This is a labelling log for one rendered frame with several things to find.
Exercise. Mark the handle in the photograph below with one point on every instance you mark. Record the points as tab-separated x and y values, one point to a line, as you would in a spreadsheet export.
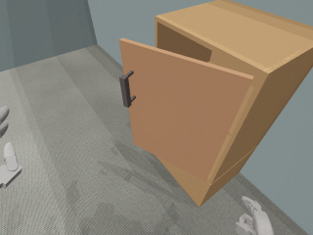
125	89

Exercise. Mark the cupboard door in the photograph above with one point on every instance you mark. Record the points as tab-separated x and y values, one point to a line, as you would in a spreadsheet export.
184	107

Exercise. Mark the left robot hand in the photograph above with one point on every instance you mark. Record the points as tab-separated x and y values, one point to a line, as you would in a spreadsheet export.
11	169

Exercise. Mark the right robot hand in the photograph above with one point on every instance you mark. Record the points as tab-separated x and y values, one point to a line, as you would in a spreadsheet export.
258	224

